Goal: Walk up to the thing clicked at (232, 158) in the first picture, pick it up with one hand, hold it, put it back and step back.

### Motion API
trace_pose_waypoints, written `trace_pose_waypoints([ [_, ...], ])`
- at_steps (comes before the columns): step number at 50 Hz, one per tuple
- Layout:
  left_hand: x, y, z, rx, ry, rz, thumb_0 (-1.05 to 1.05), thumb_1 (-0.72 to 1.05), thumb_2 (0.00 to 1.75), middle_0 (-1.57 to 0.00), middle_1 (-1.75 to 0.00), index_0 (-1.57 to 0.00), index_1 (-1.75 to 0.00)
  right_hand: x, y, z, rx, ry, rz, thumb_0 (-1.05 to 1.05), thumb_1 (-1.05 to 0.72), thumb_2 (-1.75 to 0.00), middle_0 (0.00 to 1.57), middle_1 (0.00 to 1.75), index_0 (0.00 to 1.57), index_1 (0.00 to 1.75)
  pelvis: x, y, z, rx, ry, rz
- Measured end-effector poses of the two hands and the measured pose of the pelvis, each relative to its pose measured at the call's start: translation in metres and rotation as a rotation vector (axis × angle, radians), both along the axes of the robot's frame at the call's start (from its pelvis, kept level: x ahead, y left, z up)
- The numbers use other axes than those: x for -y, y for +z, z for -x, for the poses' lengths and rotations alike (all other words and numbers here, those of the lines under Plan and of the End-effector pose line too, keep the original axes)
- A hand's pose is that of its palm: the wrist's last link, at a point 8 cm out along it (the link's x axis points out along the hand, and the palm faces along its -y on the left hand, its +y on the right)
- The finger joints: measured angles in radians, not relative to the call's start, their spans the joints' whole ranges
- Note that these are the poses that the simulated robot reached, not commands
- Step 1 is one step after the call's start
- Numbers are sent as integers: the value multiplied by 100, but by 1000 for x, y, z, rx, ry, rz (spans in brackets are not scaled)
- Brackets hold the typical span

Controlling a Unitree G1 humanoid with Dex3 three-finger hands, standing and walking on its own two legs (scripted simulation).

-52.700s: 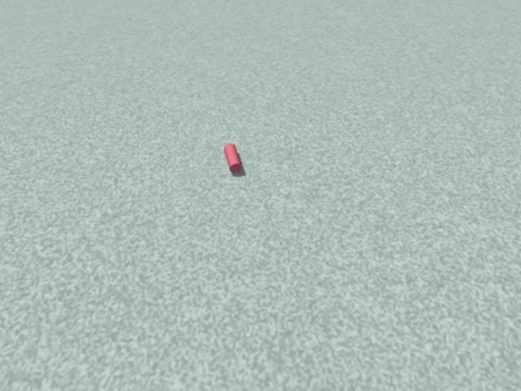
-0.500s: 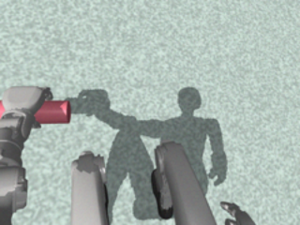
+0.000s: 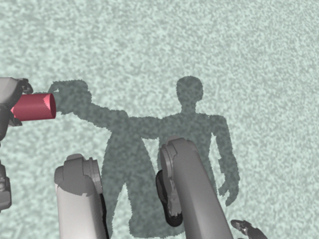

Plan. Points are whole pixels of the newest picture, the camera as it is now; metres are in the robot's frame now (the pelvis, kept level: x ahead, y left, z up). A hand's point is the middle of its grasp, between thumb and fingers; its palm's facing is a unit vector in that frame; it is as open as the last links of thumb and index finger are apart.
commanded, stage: crouch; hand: left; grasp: from above
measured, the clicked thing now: (8, 108) +0.46 +0.31 -0.22
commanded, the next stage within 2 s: lower in 0.20 s
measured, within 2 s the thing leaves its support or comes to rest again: neither
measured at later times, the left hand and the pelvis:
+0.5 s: hand (17, 108) +0.47 +0.30 -0.22, palm faces -0.49 -0.02 -0.87, open 9.6 cm; pelvis +0.00 +0.00 -0.04, yaw -1 degrees
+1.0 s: hand (28, 110) +0.47 +0.29 -0.28, palm faces -0.47 -0.04 -0.88, open 9.5 cm; pelvis +0.00 +0.00 -0.06, yaw -4 degrees
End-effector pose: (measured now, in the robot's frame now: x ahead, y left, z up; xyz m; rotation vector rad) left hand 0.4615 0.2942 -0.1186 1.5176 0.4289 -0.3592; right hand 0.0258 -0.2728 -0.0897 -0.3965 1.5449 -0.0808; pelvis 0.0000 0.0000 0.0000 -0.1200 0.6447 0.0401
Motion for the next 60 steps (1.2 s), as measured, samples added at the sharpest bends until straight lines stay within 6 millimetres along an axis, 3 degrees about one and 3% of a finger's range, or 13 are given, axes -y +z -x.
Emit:
trace_pose_waypoints([
  [24,-3,-44,-12,-9,23,-22,-1,5,47,-74,-43,-77,-42,-3,-34,-10,24,53,9,0,-92,-90,21,30,21,30,-1,-37,1,25,-11,14],
  [37,1,-83,-13,-3,-3,12,-1,6,43,-75,-41,-78,-41,1,-40,1,-33,65,35,0,-92,-90,21,30,21,30,0,-54,0,53,-25,29],
  [60,3,-119,-21,6,11,12,0,12,35,-74,-37,-77,-37,-6,-44,-4,-6,130,42,0,-90,-90,21,30,21,30,-5,-70,1,91,-44,64],
])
